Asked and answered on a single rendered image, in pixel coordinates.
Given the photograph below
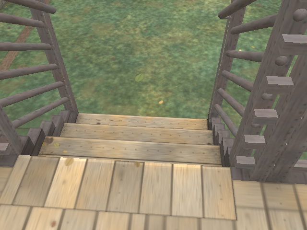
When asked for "stairs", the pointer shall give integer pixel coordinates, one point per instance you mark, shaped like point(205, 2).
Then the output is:
point(134, 138)

